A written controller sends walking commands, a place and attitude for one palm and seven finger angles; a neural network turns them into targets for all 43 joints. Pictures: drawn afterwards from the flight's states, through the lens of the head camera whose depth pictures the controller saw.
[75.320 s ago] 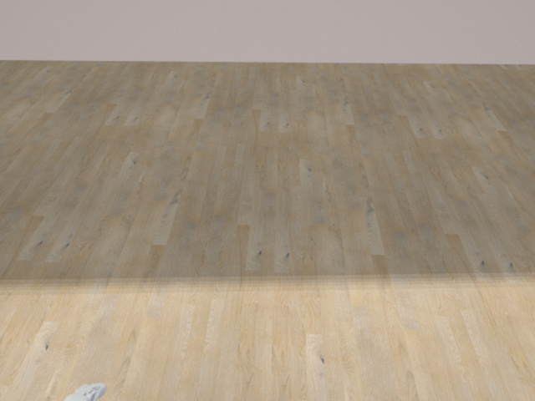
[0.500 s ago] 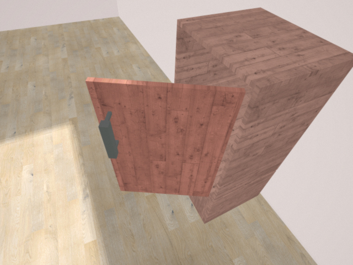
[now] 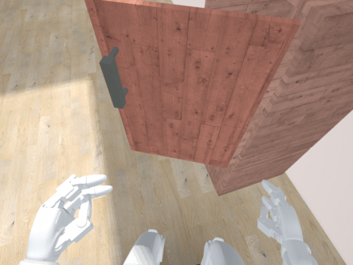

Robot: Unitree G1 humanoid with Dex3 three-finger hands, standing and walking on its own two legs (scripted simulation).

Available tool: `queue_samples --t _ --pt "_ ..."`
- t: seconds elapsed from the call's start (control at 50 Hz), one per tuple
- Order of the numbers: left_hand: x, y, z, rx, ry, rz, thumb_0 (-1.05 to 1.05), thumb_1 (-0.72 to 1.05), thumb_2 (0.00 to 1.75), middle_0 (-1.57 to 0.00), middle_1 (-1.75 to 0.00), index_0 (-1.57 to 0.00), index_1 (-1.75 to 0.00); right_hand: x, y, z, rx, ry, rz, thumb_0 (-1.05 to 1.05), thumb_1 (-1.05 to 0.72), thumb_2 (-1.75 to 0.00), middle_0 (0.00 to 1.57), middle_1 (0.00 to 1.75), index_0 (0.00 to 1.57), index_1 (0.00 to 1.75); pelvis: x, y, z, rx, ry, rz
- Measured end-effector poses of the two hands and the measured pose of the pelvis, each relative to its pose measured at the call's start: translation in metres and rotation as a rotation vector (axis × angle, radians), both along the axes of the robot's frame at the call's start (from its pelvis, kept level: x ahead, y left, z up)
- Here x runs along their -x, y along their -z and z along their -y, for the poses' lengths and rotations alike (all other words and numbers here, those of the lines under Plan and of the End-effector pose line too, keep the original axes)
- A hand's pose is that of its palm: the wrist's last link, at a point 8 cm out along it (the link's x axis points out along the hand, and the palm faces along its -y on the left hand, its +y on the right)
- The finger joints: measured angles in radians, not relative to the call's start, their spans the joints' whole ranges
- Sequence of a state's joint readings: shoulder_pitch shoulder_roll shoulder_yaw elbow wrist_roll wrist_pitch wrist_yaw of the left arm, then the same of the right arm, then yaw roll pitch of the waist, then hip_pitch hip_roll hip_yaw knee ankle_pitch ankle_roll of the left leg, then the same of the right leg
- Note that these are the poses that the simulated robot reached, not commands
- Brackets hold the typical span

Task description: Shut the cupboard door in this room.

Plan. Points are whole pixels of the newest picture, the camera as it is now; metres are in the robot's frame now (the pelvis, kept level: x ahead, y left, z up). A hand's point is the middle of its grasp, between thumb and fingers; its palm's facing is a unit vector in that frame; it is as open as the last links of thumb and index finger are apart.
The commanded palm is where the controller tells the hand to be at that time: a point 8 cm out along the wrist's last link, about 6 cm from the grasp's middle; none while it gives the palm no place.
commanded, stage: raise the hand and make a fist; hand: left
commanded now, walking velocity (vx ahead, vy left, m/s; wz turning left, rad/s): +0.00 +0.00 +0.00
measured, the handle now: (117, 78) +0.51 +0.22 +0.10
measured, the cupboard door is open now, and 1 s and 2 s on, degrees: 60 60 60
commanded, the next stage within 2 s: bring the fist close to the handle in 1.34 s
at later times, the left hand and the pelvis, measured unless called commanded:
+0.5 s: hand (94, 198) +0.22 +0.18 +0.08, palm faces -0.07 -1.00 -0.03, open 3.3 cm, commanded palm +0.20 +0.24 +0.09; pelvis +0.01 +0.01 +0.02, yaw -1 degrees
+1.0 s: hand (85, 175) +0.25 +0.20 +0.10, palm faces -0.07 -1.00 -0.05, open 3.1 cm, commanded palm +0.23 +0.26 +0.10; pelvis +0.02 +0.02 +0.04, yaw -1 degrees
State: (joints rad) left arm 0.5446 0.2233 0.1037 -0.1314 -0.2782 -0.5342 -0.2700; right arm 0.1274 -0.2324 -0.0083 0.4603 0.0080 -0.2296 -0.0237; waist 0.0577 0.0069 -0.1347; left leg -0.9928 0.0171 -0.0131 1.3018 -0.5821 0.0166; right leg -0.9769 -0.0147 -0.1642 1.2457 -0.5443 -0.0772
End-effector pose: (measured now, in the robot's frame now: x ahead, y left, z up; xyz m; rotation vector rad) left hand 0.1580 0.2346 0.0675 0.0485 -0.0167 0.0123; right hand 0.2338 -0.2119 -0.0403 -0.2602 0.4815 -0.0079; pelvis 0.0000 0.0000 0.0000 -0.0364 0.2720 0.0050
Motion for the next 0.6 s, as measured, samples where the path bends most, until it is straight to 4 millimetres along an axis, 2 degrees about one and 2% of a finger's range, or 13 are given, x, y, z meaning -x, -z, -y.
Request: queue_samples --t 0.06,0.14,0.22,0.3,0.36,0.44,0.6 --pt "-0.019 -0.005 0.01 0.0 0.078 0.005 0.02 0.9 0.91 -0.61 -0.75 -0.61 -0.74 0.013 0.018 -0.009 -0.047 0.017 -0.069 0.01 -0.9 -0.9 0.2 0.3 0.2 0.3 0.0 0.0 0.001 0.003 0.001 -0.012" --pt "-0.038 0.001 0.014 0.018 0.121 -0.099 0.01 0.9 0.9 -0.68 -0.83 -0.68 -0.82 0.04 0.03 -0.008 -0.09 0.092 -0.168 0.01 -0.9 -0.9 0.2 0.3 0.2 0.3 -0.003 -0.006 0.002 -0.008 0.012 -0.015" --pt "-0.043 -0.004 0.006 0.017 0.076 -0.134 0.02 0.9 0.9 -0.76 -0.91 -0.75 -0.9 0.064 0.03 0.004 -0.079 0.161 -0.232 0.01 -0.9 -0.9 0.2 0.3 0.21 0.3 -0.009 -0.015 0.001 -0.016 0.021 -0.01" --pt "-0.042 -0.014 0.0 0.006 0.048 -0.088 0.02 0.9 0.9 -0.83 -0.99 -0.83 -0.98 0.078 0.025 0.02 -0.034 0.198 -0.256 0.01 -0.9 -0.9 0.2 0.3 0.2 0.3 -0.012 -0.019 -0.002 -0.018 0.023 -0.008" --pt "-0.041 -0.015 -0.001 0.006 0.06 -0.067 0.02 0.9 0.9 -0.88 -1.05 -0.88 -1.04 0.08 0.019 0.031 0.003 0.213 -0.252 0.01 -0.9 -0.9 0.2 0.3 0.2 0.3 -0.013 -0.02 -0.005 -0.018 0.024 -0.008" --pt "-0.042 -0.013 0.0 0.012 0.084 -0.065 0.02 0.9 0.9 -0.96 -1.13 -0.95 -1.12 0.073 0.009 0.037 0.036 0.22 -0.217 0.01 -0.9 -0.9 0.2 0.3 0.2 0.3 -0.013 -0.021 -0.008 -0.015 0.025 -0.003" --pt "-0.049 -0.024 -0.007 0.008 0.065 -0.033 0.02 0.9 0.9 -1.11 -1.29 -1.1 -1.28 0.048 -0.01 0.02 0.023 0.175 -0.142 0.01 -0.9 -0.9 0.2 0.3 0.2 0.3 -0.015 -0.027 -0.013 -0.008 0.022 0.014"
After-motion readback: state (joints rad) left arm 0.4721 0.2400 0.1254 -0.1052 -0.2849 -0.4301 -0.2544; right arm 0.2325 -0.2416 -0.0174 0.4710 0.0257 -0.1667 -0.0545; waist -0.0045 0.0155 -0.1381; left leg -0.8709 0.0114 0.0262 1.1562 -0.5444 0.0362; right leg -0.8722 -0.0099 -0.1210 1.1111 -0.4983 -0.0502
